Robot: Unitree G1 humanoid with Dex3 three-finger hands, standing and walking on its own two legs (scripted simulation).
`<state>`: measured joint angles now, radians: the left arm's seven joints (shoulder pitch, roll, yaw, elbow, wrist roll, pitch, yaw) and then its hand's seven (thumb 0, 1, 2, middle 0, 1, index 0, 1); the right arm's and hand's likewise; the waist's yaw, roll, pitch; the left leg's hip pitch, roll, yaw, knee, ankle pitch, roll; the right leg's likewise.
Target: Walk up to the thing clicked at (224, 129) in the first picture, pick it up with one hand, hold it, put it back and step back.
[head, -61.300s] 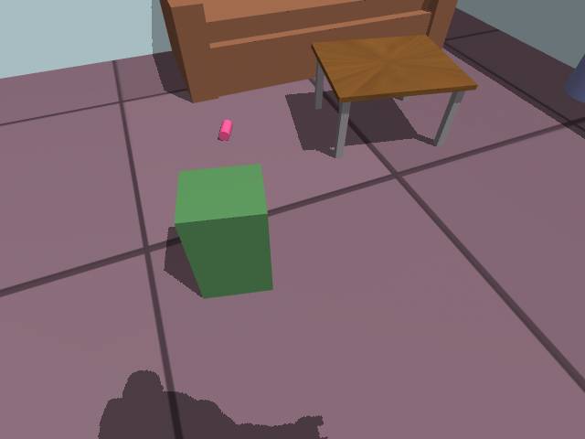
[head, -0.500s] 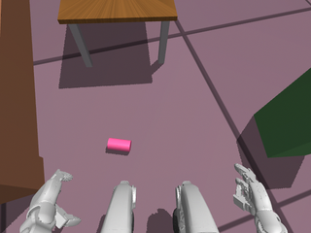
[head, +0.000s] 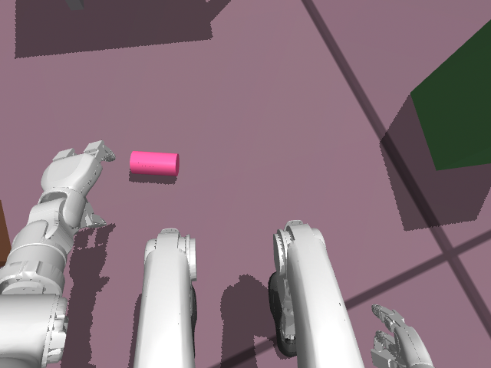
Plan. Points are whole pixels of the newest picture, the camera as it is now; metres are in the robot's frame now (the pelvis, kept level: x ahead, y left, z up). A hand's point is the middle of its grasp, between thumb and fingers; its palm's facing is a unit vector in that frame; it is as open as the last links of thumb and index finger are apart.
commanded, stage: rise first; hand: left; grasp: from above
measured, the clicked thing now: (155, 163) +0.54 +0.21 -0.39
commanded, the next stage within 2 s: none
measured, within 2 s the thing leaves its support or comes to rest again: neither
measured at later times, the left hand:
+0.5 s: hand (109, 173) +0.46 +0.27 -0.22, palm faces -0.48 -0.02 -0.88, open 14.3 cm
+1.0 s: hand (121, 163) +0.50 +0.26 -0.25, palm faces -0.47 +0.03 -0.88, open 14.2 cm
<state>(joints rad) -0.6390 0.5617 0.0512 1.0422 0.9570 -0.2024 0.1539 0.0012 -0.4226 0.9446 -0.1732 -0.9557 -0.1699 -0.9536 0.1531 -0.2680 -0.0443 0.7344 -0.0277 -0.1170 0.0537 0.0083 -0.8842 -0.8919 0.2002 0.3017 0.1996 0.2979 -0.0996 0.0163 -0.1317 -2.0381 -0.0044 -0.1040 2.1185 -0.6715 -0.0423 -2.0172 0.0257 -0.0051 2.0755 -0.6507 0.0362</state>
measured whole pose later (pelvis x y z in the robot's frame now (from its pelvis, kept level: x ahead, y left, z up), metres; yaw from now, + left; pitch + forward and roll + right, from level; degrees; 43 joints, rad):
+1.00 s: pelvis +0.01 +0.01 -0.08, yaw -4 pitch +35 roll -9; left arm -1.01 0.76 0.04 1.45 1.34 -0.28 0.36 0.00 -0.52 1.02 -0.08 -0.97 -0.08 -0.96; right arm 0.17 -0.26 0.08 0.73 -0.14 0.00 0.12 0.00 -0.91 -0.90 0.20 0.30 0.20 0.30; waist -0.27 -0.02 -0.05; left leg -2.30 -0.02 -0.15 2.39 -0.70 -0.02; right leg -2.24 0.04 -0.04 2.29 -0.67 0.06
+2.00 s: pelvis +0.01 +0.02 -0.09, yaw -6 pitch +33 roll -11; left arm -1.03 0.85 0.05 1.48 1.35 -0.30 0.38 0.00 -0.49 0.98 -0.09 -0.99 -0.10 -0.97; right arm 0.17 -0.27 0.14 0.70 -0.15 -0.01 0.15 0.00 -0.91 -0.90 0.20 0.30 0.20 0.30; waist -0.31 -0.03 -0.01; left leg -2.34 -0.03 -0.18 2.45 -0.70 -0.01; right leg -2.25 0.04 -0.06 2.32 -0.67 0.07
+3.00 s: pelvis +0.00 +0.02 -0.09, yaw -6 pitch +33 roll -11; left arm -1.05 0.82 -0.02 1.46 1.33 -0.30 0.33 0.00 -0.47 0.98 -0.14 -0.99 -0.14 -0.98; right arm 0.19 -0.27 0.13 0.70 -0.14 -0.02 0.14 0.00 -0.92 -0.89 0.20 0.30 0.20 0.30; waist -0.30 -0.03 -0.03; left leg -2.33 -0.03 -0.17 2.43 -0.68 -0.01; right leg -2.25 0.04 -0.05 2.30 -0.65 0.06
